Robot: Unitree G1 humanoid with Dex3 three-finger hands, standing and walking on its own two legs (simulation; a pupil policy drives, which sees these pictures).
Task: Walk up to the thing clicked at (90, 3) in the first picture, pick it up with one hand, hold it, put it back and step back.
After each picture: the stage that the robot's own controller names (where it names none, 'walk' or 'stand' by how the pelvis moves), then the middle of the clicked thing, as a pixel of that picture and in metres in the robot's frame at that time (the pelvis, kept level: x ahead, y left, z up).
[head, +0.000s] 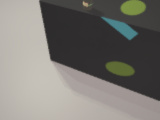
stand; (87, 0) +1.07 -0.03 -0.04
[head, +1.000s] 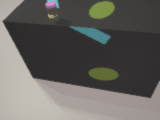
walk; (52, 11) +0.95 +0.23 -0.02
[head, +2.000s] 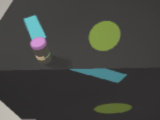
walk; (41, 51) +0.55 +0.22 -0.02
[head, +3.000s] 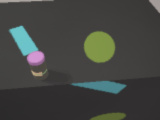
stand; (38, 66) +0.47 +0.19 -0.02
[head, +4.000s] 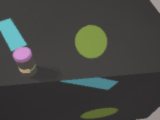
stand; (25, 62) +0.46 +0.24 -0.02
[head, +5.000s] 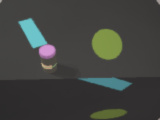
stand; (48, 59) +0.50 +0.16 -0.04
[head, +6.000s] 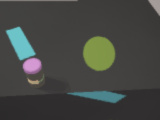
stand; (34, 73) +0.43 +0.20 -0.04
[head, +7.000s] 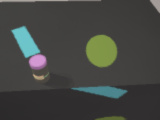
stand; (40, 69) +0.46 +0.19 -0.04
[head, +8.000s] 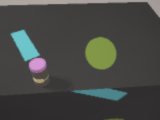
stand; (39, 72) +0.45 +0.19 -0.04
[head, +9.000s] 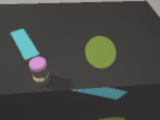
stand; (39, 71) +0.45 +0.19 -0.04
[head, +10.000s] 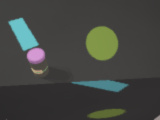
rise first; (38, 63) +0.46 +0.20 -0.04
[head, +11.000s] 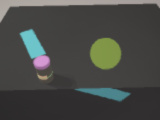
go down; (44, 69) +0.46 +0.21 -0.04
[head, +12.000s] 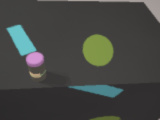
go down; (36, 67) +0.47 +0.19 -0.03
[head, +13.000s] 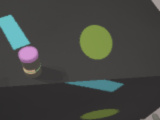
go down; (30, 62) +0.46 +0.19 -0.01
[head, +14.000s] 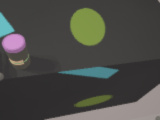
close in; (17, 52) +0.46 +0.20 +0.02
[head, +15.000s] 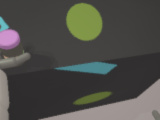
close; (12, 49) +0.47 +0.20 +0.04
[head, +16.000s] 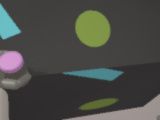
lift; (15, 70) +0.38 +0.21 +0.03
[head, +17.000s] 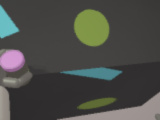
lift; (17, 69) +0.39 +0.20 +0.03
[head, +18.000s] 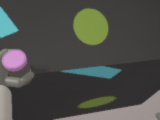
lift; (19, 68) +0.39 +0.20 +0.03
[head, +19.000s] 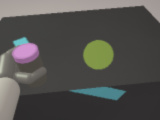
lift; (31, 66) +0.33 +0.16 +0.17
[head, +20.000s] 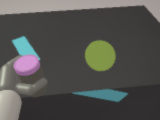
hold; (32, 76) +0.32 +0.17 +0.13
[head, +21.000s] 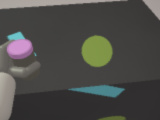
crouch; (25, 60) +0.36 +0.19 +0.14
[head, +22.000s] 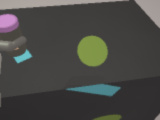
lower; (11, 36) +0.43 +0.22 +0.18
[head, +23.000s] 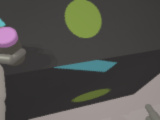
lower; (10, 47) +0.46 +0.20 +0.04
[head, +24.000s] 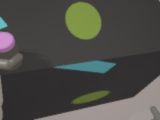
lower; (7, 52) +0.45 +0.21 +0.04
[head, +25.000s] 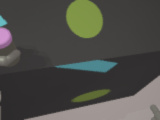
lower; (4, 48) +0.46 +0.22 +0.04
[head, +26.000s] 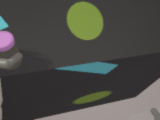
lower; (7, 51) +0.45 +0.21 +0.04
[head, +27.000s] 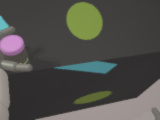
open; (16, 54) +0.44 +0.19 +0.04
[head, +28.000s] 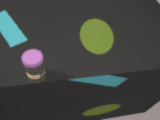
sink last; (35, 67) +0.42 +0.17 +0.01
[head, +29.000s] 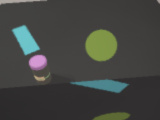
stand; (41, 70) +0.44 +0.20 -0.01
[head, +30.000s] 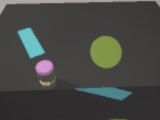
stand; (46, 75) +0.42 +0.19 -0.03
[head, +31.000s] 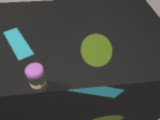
stand; (37, 78) +0.41 +0.19 -0.03
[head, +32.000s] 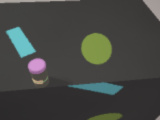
stand; (39, 73) +0.43 +0.19 -0.03
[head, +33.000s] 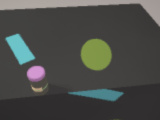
walk; (38, 81) +0.41 +0.19 -0.03
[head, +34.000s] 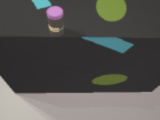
walk; (56, 22) +0.62 +0.13 +0.00
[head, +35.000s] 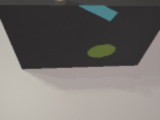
walk; out of the picture +0.96 +0.12 -0.02
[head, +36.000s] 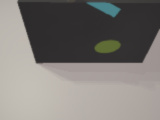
walk; out of the picture +1.14 +0.13 -0.02
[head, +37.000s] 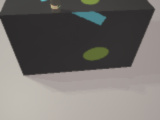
stand; (55, 3) +1.07 +0.20 -0.04
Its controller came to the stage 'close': yes
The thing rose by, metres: 0.23
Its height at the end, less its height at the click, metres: +0.00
